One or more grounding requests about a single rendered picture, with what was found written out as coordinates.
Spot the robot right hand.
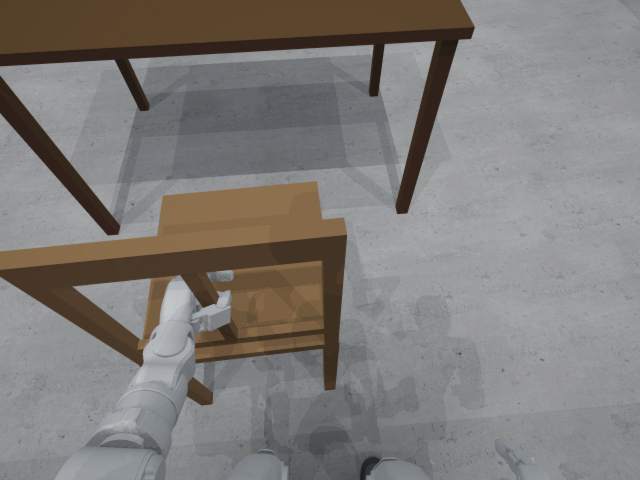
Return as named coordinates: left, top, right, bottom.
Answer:
left=493, top=439, right=550, bottom=480

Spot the robot right shin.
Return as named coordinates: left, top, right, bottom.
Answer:
left=372, top=458, right=399, bottom=471

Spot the chair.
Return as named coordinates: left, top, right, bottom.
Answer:
left=0, top=181, right=347, bottom=405

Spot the left robot forearm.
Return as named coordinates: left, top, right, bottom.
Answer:
left=54, top=321, right=196, bottom=480

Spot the left robot upper arm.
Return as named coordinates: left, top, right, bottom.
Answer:
left=59, top=446, right=166, bottom=480

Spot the robot right foot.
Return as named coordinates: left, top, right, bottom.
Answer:
left=360, top=457, right=380, bottom=480

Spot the robot left hand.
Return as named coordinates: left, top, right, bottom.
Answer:
left=159, top=270, right=234, bottom=335

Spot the table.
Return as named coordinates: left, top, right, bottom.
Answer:
left=0, top=0, right=475, bottom=235

